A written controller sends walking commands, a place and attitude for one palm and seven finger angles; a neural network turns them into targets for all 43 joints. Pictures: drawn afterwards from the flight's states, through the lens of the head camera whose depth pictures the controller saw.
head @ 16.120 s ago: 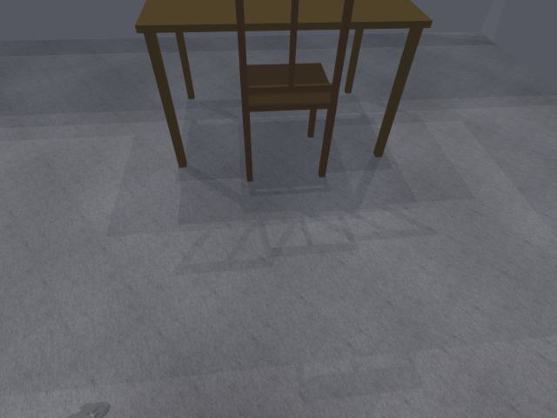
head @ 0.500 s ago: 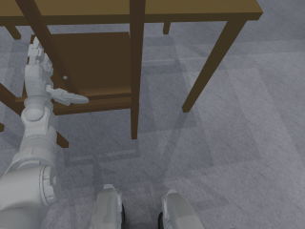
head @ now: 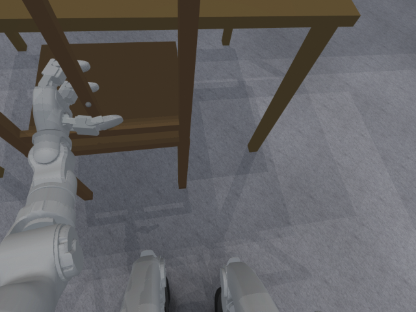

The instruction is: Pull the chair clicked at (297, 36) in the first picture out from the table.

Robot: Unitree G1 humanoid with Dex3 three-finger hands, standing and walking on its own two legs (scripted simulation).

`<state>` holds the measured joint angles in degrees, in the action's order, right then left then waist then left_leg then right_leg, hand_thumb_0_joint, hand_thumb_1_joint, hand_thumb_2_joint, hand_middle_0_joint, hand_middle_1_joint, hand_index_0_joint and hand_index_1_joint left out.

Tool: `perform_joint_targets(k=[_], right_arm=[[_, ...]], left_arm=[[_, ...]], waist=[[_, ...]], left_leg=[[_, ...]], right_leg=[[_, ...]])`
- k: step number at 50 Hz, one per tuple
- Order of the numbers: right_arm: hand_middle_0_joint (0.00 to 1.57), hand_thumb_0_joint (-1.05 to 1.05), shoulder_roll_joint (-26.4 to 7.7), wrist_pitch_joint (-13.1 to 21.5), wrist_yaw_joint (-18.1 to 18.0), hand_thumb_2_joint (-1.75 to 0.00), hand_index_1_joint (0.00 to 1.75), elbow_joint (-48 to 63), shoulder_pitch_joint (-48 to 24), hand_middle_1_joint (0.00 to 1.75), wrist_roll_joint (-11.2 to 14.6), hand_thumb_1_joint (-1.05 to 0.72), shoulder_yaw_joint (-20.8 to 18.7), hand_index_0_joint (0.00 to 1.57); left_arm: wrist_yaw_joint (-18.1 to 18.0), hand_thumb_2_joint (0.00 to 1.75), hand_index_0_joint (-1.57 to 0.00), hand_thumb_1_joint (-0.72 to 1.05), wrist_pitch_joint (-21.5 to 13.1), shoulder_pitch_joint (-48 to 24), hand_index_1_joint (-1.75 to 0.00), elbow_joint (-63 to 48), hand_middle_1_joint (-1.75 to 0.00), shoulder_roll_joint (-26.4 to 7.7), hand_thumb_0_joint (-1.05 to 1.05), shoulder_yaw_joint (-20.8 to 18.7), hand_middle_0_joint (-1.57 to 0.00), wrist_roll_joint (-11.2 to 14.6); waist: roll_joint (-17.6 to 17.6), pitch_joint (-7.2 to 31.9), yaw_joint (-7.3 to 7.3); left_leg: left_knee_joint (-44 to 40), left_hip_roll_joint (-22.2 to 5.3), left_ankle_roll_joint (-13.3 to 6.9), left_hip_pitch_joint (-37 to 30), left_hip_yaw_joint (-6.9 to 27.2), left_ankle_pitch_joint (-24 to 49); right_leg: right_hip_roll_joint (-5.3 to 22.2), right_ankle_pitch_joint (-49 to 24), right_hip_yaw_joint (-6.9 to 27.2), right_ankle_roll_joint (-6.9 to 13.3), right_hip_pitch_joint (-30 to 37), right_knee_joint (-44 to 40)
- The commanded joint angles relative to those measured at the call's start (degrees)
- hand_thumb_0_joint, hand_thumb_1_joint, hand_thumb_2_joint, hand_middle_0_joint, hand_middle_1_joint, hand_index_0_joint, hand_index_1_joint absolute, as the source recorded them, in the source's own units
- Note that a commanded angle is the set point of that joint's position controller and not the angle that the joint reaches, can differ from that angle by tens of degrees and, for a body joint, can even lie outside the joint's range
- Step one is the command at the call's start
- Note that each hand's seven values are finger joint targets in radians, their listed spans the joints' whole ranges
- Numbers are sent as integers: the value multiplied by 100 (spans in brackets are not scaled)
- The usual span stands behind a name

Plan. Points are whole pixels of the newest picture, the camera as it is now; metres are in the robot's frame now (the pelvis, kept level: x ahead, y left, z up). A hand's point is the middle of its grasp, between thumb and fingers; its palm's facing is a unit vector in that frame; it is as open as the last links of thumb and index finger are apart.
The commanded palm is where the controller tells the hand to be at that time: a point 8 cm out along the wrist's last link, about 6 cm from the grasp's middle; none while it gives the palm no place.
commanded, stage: hook a spindle and tug to test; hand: left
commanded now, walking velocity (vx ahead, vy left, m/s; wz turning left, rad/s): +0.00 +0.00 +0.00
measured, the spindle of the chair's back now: (75, 76) +0.53 +0.22 +0.07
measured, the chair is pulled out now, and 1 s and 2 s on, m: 0.00 0.01 0.12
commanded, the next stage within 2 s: step backward, pulling the chair out in 0.94 s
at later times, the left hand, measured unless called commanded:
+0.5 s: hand (92, 100) +0.50 +0.20 +0.04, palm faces +0.12 -0.99 -0.01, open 5.7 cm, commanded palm +0.45 +0.24 +0.04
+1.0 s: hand (92, 108) +0.48 +0.20 +0.04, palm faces +0.13 -0.99 -0.02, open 5.7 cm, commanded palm +0.43 +0.24 +0.04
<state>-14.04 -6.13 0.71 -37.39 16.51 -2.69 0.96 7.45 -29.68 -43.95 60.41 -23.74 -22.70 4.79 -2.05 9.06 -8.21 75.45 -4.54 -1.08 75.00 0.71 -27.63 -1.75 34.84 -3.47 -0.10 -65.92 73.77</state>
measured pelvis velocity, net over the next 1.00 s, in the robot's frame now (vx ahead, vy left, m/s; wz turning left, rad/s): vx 0.04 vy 0.00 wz -0.01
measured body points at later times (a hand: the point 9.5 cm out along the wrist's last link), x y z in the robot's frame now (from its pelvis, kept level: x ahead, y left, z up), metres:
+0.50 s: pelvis +0.01 +0.00 +0.00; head +0.16 +0.03 +0.43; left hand +0.48 +0.25 +0.04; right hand +0.05 -0.26 -0.11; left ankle +0.06 +0.11 -0.61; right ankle +0.00 -0.13 -0.61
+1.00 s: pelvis +0.04 +0.00 +0.02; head +0.19 +0.02 +0.45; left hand +0.46 +0.25 +0.04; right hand +0.10 -0.26 -0.10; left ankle +0.06 +0.11 -0.61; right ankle +0.00 -0.13 -0.61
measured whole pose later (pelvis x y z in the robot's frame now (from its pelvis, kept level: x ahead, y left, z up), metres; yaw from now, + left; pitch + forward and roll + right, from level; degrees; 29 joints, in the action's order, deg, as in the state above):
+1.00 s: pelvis +0.04 +0.00 +0.02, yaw -1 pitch +27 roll -3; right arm -13.4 -6.2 2.6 -34.0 16.4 -1.7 -0.3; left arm 5.4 -26.9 -27.5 42.2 -18.1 -19.4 8.8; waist -1.7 9.9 -7.1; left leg 69.8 -4.4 -1.2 67.5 -1.8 -29.6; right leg -1.6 35.3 -0.9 -0.6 -59.6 68.1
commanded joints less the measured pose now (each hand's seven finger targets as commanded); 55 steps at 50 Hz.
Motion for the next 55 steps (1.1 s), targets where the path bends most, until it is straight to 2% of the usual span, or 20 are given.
perform_joint_targets(k=[1,3,6,12,16,19,23,25,28,31,35,40,43,45,50,51,52,53,54,55], right_arm=[[20,0,-1010,101,-31,-90,30,312,831,30,-7,-90,-372,20],[20,0,-1037,84,-32,-90,30,330,840,30,-10,-90,-374,20],[20,0,-1011,69,-8,-90,30,359,832,30,-11,-90,-368,20],[20,0,-1017,38,-8,-90,30,374,879,30,-3,-90,-363,20],[20,0,-1011,8,-1,-90,30,426,909,30,-1,-90,-366,20],[20,0,-1024,-18,-5,-90,30,489,905,30,8,-90,-393,20],[20,0,-969,-54,41,-90,30,560,861,30,27,-90,-386,20],[20,0,-990,-60,48,-90,30,594,847,30,27,-90,-396,20],[20,0,-964,-62,60,-90,30,623,792,30,49,-90,-395,20],[20,0,-947,-47,75,-90,30,647,766,30,48,-90,-413,20],[20,0,-948,-26,94,-90,30,696,754,30,62,-90,-437,20],[20,0,-890,27,137,-90,30,766,713,30,97,-90,-452,20],[20,0,-892,59,132,-90,30,740,721,30,101,-90,-470,20],[20,0,-869,104,148,-90,30,768,709,30,104,-90,-487,20],[20,0,-859,184,141,-90,30,684,696,30,103,-90,-496,20],[20,0,-860,197,140,-90,30,688,685,30,104,-90,-500,20],[20,0,-857,207,128,-90,30,651,678,30,97,-90,-481,20],[20,0,-849,-82,-73,-90,30,965,702,30,403,-90,-405,20],[20,0,-784,-93,-252,-90,30,996,911,30,428,-90,-437,20],[20,0,-798,-124,-348,-90,30,860,896,30,447,-90,-405,20]], left_arm=[[-30,64,-50,28,-444,-2190,-145,-1263,-145,-1085,0,-6,-50,64],[-48,68,-50,40,-444,-2021,-145,-1279,-145,-1269,0,-159,-50,61],[-31,76,-50,56,-453,-2043,-145,-1349,-145,-1143,0,-63,-50,70],[35,90,-50,90,-389,-1816,-145,-1162,-145,-1330,0,-283,-50,107],[68,90,-50,90,-352,-1700,-145,-1212,-145,-1226,0,-228,-50,112],[50,90,-50,90,-294,-1266,-145,-1287,-145,-1312,0,-420,-50,197],[-24,90,-50,90,-238,-1038,-145,-1544,-145,-1080,0,-222,-50,149],[-57,90,-50,90,-260,-896,-145,-1737,-145,-1181,0,-304,-50,149],[-64,90,-50,90,-222,-692,-145,-1743,-145,-971,0,-149,-50,193],[-82,90,-50,90,-253,-656,-145,-1988,-145,-756,0,18,-50,204],[-81,90,-50,90,-250,-151,-145,-2247,-145,-773,0,-38,-50,261],[-72,90,-50,90,-233,401,-145,-2675,-145,-458,0,169,-50,361],[-78,90,-50,90,-200,658,-145,-2682,-145,-503,0,110,-50,395],[-64,90,-50,90,-236,842,-145,-2928,-145,-417,0,145,-50,418],[-60,90,-50,90,-262,729,-145,-2974,-145,-333,0,242,-50,430],[-55,90,-50,90,-256,894,-145,-2917,-145,-348,0,188,-50,446],[-60,90,-50,90,-265,468,-145,-2880,-145,-284,0,330,-50,418],[-652,90,-50,90,387,-1361,-145,-3868,-145,-1897,0,334,-50,-331],[-942,90,-50,90,768,-1554,-145,-3794,-145,-1581,0,437,-50,-356],[-1098,90,-50,90,1141,-770,-145,-3027,-145,-1044,0,738,-50,-415]], waist=[[-868,2984,-46],[-731,3026,3],[-749,3028,-35],[-521,2896,-3],[-712,2948,41],[-473,3076,133],[-543,2983,164],[-589,3077,222],[-460,2873,185],[-601,3013,178],[-563,3103,282],[-547,3115,341],[-199,2960,325],[-406,3100,382],[-408,2894,301],[-419,2907,357],[-347,2816,221],[-1118,4189,473],[-1241,3816,296],[-1081,3426,293]], left_leg=[[-705,165,15,-3511,358,1892],[-711,159,10,-3455,331,1939],[-710,159,3,-3478,321,2082],[-663,185,-20,-3142,251,2044],[-695,172,7,-3340,279,2234],[-688,185,-6,-3295,240,2362],[-766,196,15,-3349,210,2409],[-800,184,27,-3479,220,2527],[-840,192,25,-3345,173,2405],[-873,174,46,-3601,205,2603],[-906,174,56,-3685,161,2900],[-970,191,54,-3748,112,3191],[-974,216,22,-3504,48,3152],[-966,217,35,-3665,30,3398],[-942,210,46,-3659,36,3383],[-944,221,50,-3656,20,3413],[-932,223,45,-3571,41,3259],[-1918,198,-56,-5296,-193,2775],[-2073,222,-70,-5655,-120,3024],[-2154,208,-76,-5741,-76,3485]], right_leg=[[-146,-1730,56,164,180,-1022],[-157,-1831,78,162,325,-1030],[-157,-1980,75,154,365,-1007],[-151,-2131,116,123,578,-1003],[-146,-2177,78,144,467,-954],[-148,-2392,98,132,704,-945],[-144,-2446,76,127,768,-992],[-148,-2506,76,140,803,-982],[-154,-2499,84,126,874,-1048],[-145,-2560,61,133,792,-1026],[-141,-2895,80,138,1029,-1038],[-140,-3256,98,124,1295,-1081],[-133,-3544,133,92,1581,-1125],[-114,-3734,142,94,1613,-1092],[-105,-3713,146,82,1497,-1094],[-107,-3743,160,88,1560,-1108],[-96,-3663,154,77,1490,-1107],[264,-4069,615,167,3441,-2124],[189,-4475,496,139,3303,-2394],[209,-4857,446,102,3128,-2446]])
